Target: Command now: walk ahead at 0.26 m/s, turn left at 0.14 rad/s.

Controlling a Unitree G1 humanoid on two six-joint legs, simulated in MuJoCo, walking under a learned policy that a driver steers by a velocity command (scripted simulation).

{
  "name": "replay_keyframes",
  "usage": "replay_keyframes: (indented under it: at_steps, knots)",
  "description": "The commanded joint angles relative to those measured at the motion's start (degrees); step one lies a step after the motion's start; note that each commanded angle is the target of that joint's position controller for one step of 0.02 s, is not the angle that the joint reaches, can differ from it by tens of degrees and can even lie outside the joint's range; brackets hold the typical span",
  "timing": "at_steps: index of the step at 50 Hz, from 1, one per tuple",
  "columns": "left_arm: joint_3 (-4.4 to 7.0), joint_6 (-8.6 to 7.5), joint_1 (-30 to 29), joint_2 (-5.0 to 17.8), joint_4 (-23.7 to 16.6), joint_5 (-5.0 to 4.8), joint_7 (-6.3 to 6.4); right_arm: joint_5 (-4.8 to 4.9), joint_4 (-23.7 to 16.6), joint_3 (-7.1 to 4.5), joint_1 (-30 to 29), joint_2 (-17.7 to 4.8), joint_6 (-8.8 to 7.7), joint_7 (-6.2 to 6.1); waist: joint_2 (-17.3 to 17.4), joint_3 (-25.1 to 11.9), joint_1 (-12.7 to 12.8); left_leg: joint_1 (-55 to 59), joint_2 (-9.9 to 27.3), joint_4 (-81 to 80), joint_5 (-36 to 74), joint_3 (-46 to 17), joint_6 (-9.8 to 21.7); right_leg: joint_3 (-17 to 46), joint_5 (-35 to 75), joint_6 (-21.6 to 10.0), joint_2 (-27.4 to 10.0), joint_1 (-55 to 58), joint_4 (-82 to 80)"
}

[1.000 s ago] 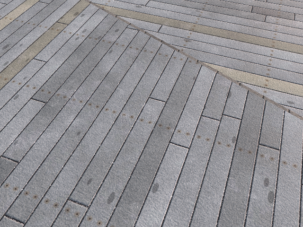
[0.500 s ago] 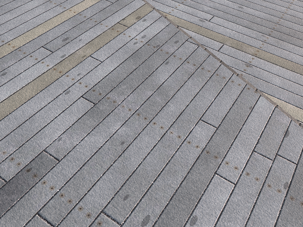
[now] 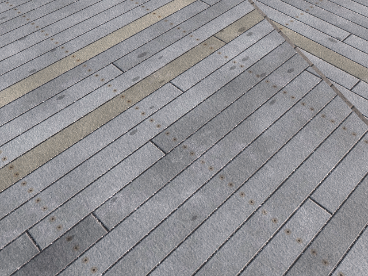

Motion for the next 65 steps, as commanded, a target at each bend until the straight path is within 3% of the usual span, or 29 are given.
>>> replay_keyframes:
  at_steps: [1, 4, 7, 13, 14, 15, 16, 17, 19, 21, 24, 26, 31, 33, 34, 35, 36, 37, 38, 39, 40, 48, 57, 59, 60, 61, 62, 63, 65]
  knots:
    - [-0.07, -0.49, 1.8, 2.9, -0.7, 0.86, -0.22, -0.47, -3.1, -1.32, 3.5, -3.6, -0.17, -0.40, -3.7, -6.3, -1.5, -6.2, 6.2, -3.4, 3.9, 0.4, -1.2, 13.1, 36.8, -11.2, -15.9, 10.2, -9.7]
    - [0.16, -0.17, 1.8, 5.4, 1.0, 0.98, 0.64, -0.80, -4.4, -0.29, 1.4, -0.6, 0.47, -0.74, -5.6, -6.9, -2.3, -2.9, 6.2, -17.6, 8.6, 2.7, -2.6, 7.3, 44.4, -11.5, -14.4, 6.9, -10.1]
    - [0.84, 1.21, 2.7, 8.3, 2.1, 0.13, 1.35, -0.83, -5.1, -0.05, -2.7, -1.6, 1.13, -0.69, -6.1, -9.3, -0.8, 2.1, 5.3, -27.5, 17.4, 4.2, -3.2, 5.0, 39.2, -10.3, -13.8, 6.7, -10.1]
    - [0.02, 3.03, 3.9, 6.4, 4.2, -1.34, 1.66, -1.39, -5.7, -1.15, -7.2, -4.5, 1.70, -0.82, -5.3, -6.2, -0.7, 9.4, 4.0, -44.7, 24.1, 4.9, -0.2, 7.6, 13.5, -6.1, -12.4, 6.6, -5.2]
    - [-0.50, 2.94, 6.1, 5.0, 4.8, -0.90, 1.69, -1.85, -5.8, -1.69, -6.6, -6.5, 1.61, -1.10, -3.0, -6.5, -0.4, 13.6, 7.2, -47.2, 33.4, 1.6, 1.1, 7.2, 7.5, -3.5, -10.2, 5.3, -2.6]
    - [-0.96, 2.58, 10.9, 3.5, 5.4, 0.42, 1.52, -2.04, -6.1, -2.39, -6.0, -9.9, 1.92, -1.55, 2.7, -8.8, 2.5, 20.5, 12.7, -44.5, 45.1, -3.0, 4.0, 5.0, -3.8, -1.1, -5.9, 1.0, 0.9]
    - [-1.58, 2.87, 14.0, 0.8, 6.2, 0.06, 1.74, -1.78, -5.4, -2.02, -6.8, -8.0, 2.39, -1.65, 8.6, -10.3, 4.0, 21.0, 15.8, -44.6, 40.8, -5.4, 8.5, 2.5, -13.7, 0.9, -3.8, -0.9, 2.5]
    - [-1.53, 3.60, 10.0, 2.2, 5.0, -0.30, 2.23, -1.31, -6.0, -1.65, -8.4, -5.6, 2.48, -1.33, 7.6, -8.3, 2.3, 17.9, 15.3, -46.0, 32.8, -6.3, 8.7, 2.0, -13.9, 1.9, -3.7, -1.1, 4.1]
    - [-0.65, 5.33, 5.0, 5.1, 2.6, -0.76, 3.02, -1.14, -6.4, -2.30, -8.8, -7.5, 2.46, -1.47, 7.3, -6.7, 0.9, 16.8, 15.6, -47.0, 29.0, -7.0, 8.2, 2.1, -11.8, 2.5, -3.3, -4.6, 9.0]
    - [-0.22, 6.68, 4.9, 5.6, 1.4, -0.63, 3.20, -1.16, -6.1, -2.94, -7.5, -9.0, 2.43, -2.07, 8.4, -7.7, 0.8, 16.7, 19.3, -47.4, 35.2, -8.9, 10.1, 2.2, -14.2, 3.0, -3.5, -5.3, 14.3]
    - [1.03, 8.03, 3.0, 6.3, -0.4, -1.27, 2.78, -1.59, -6.4, -3.70, -6.2, -10.4, 2.43, -3.31, 8.0, -9.0, -1.3, 17.3, 26.0, -49.6, 43.7, -12.0, 15.1, 3.3, -30.0, 4.0, -4.4, -10.9, 33.9]
    - [1.26, 9.08, 4.0, 4.9, -0.5, -1.70, 2.80, -0.89, -7.2, -3.83, -11.3, -10.2, 2.40, -3.67, 5.0, -8.1, 1.0, 13.2, 23.8, -50.9, 38.4, -6.2, 12.6, 4.0, -26.6, 4.5, -6.6, -9.0, 32.4]
    - [1.96, 10.19, 6.2, 4.8, -1.2, -1.42, 1.43, -0.15, -6.7, -4.14, -16.1, -10.4, 3.61, -3.23, 6.8, -9.4, 2.8, 7.8, 19.4, -48.5, 30.9, 5.0, 8.4, -1.7, -12.1, 2.9, -4.4, 3.8, 16.1]
    - [2.85, 10.35, 8.9, 5.6, -0.7, -0.81, 0.84, 0.79, -5.5, -3.85, -14.8, -8.9, 4.19, -3.06, 3.6, -8.4, 3.8, 3.6, 16.6, -41.2, 18.2, 8.9, 3.7, -2.4, -4.8, -0.1, -2.0, 10.5, 5.2]
    - [4.02, 10.27, 9.0, 9.7, -1.7, -0.23, 1.36, -0.28, -4.8, -3.23, -11.7, -6.0, 4.64, -2.58, -8.4, -5.3, 2.4, -6.3, 11.1, -28.4, 5.2, 14.9, -1.5, 10.3, 3.3, -3.9, -9.6, 14.5, -2.7]
    - [5.05, 9.59, 8.9, 17.2, -4.5, 1.11, 1.73, -1.93, -8.9, -2.50, -16.4, -4.5, 4.55, -2.76, -21.2, -3.0, 3.0, -19.5, 2.4, -14.7, -13.1, 12.5, -5.0, 33.5, 15.8, -14.3, -24.8, 13.4, -8.4]
    - [4.61, 8.02, 9.5, 16.0, -4.9, 2.98, 1.50, -1.67, -9.9, -3.08, -19.8, -6.4, 4.22, -2.87, -14.5, -5.5, 4.6, -19.2, 2.8, -5.4, -13.7, 3.6, -3.9, 35.9, 9.4, -18.1, -25.6, 11.0, -10.3]
    - [4.25, 6.80, 6.1, 14.5, -5.7, 2.29, 1.63, -0.73, -9.3, -3.68, -18.2, -8.2, 4.22, -2.90, -10.8, -4.4, 2.1, -19.6, 3.8, -3.3, -7.8, 1.7, -2.7, 30.6, 5.0, -15.0, -22.4, 10.2, -9.7]
    - [4.11, 6.33, 2.3, 13.0, -6.7, 0.55, 2.05, -0.80, -7.7, -4.25, -16.1, -9.1, 4.32, -3.23, -7.5, -3.8, 0.3, -19.7, 4.8, -4.1, -2.0, 1.4, -2.6, 26.1, 1.6, -11.0, -18.9, 10.2, -8.7]
    - [3.52, 6.31, 0.3, 11.2, -7.5, -0.72, 2.44, -1.23, -6.7, -4.54, -15.3, -9.7, 4.46, -3.69, -7.2, -4.0, -0.1, -19.3, 5.3, -4.9, 1.4, 1.2, -2.9, 23.9, 2.1, -8.7, -17.4, 10.4, -8.0]
    - [3.11, 6.45, 0.2, 10.2, -7.8, -0.99, 2.80, -1.56, -6.5, -4.57, -14.7, -9.3, 4.35, -3.69, -7.1, -4.8, -0.4, -17.2, 4.8, -4.2, 4.0, 1.5, -3.4, 22.1, 5.2, -8.1, -15.9, 9.6, -7.6]
    - [2.88, 7.08, 5.4, 9.2, -7.8, -0.60, 4.13, -0.58, -6.9, -3.39, -15.3, -6.5, 3.49, -2.93, -8.3, -7.0, 1.8, -14.3, 4.2, -18.0, 9.5, 1.3, -6.0, 21.2, 9.0, -8.5, -14.6, 17.4, -6.8]
    - [2.17, 7.52, 2.1, 8.5, -7.4, -0.08, 3.01, 0.06, -5.8, -2.70, -13.9, -6.7, 2.34, -1.52, -8.6, -4.8, 2.2, 1.5, 3.9, -34.8, 5.3, 3.7, -5.1, 22.8, 10.5, -10.3, -13.6, 11.6, -5.2]
    - [1.61, 7.73, 0.9, 7.5, -7.0, -0.68, 3.04, -0.18, -4.6, -2.33, -11.2, -5.8, 1.74, -0.90, -7.1, -5.3, -0.2, 8.3, 3.5, -47.4, 15.2, 4.7, -3.7, 21.7, 13.8, -8.2, -11.8, 11.1, -2.8]
    - [1.13, 7.53, 2.6, 6.2, -6.3, -0.65, 3.03, -0.94, -3.8, -2.15, -9.3, -6.2, 1.46, -0.52, -5.5, -7.6, -0.7, 14.8, 4.9, -51.3, 21.3, 3.5, -2.6, 21.0, 7.1, -5.9, -10.2, 9.3, -2.9]
    - [0.62, 7.13, 4.1, 4.8, -5.8, 0.16, 2.83, -1.66, -3.2, -2.36, -6.8, -8.3, 1.43, -0.44, -2.2, -9.2, -0.3, 21.3, 9.9, -50.1, 25.0, -0.5, -0.7, 18.4, -2.7, -3.4, -7.6, 5.0, -0.5]
    - [0.60, 6.59, 6.4, 3.6, -5.9, 0.46, 2.36, -1.26, -2.2, -3.30, -6.7, -12.1, 1.74, -0.40, 6.2, -8.7, 3.0, 22.9, 12.7, -48.0, 18.0, -3.9, 3.3, 11.1, -15.6, -1.5, -0.4, -0.8, 3.2]
    - [0.68, 6.25, 2.6, 4.5, -6.6, 0.03, 2.36, -0.67, -1.9, -3.57, -5.5, -11.4, 1.96, -0.23, 9.9, -6.9, 0.0, 19.2, 15.4, -53.1, -0.8, -9.9, 7.7, 5.6, -20.7, 0.2, 2.1, -3.1, 9.1]
    - [1.81, 5.36, -3.1, 7.2, -8.2, -1.56, 2.45, -0.77, -2.0, -3.65, -5.0, -11.8, 1.35, -0.60, 11.2, 1.5, -2.4, 14.9, 21.2, -61.0, -14.1, -20.2, 11.2, 3.5, -21.2, 1.1, -0.5, -10.4, 18.9]
Velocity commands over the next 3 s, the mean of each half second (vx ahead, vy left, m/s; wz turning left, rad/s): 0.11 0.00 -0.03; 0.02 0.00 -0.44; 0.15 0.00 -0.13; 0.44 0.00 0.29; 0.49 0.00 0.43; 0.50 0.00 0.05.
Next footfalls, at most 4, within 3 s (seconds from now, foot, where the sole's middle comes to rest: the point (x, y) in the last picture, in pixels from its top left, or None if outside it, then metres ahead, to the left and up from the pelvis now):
0.28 left None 0.21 0.14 -0.77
0.68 right None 0.13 -0.11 -0.77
1.20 left None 0.20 0.10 -0.77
1.54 right None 0.18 -0.19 -0.77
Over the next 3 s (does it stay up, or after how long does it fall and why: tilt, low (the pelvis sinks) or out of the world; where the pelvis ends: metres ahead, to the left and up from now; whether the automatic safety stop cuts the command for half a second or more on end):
stays up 0.94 -0.16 0.00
